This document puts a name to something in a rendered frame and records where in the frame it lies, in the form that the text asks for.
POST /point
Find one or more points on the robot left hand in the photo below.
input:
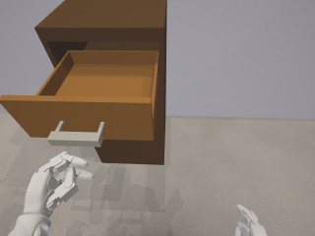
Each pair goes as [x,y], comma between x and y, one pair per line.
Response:
[39,198]

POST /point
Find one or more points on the cabinet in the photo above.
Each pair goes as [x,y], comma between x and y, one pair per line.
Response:
[114,25]

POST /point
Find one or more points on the robot right hand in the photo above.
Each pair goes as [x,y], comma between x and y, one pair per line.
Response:
[251,220]

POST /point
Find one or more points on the drawer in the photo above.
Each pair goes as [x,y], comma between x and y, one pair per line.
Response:
[117,87]

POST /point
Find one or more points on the handle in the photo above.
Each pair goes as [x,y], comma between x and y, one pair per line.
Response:
[76,139]

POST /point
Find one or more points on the left robot forearm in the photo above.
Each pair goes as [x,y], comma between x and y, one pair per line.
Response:
[31,224]

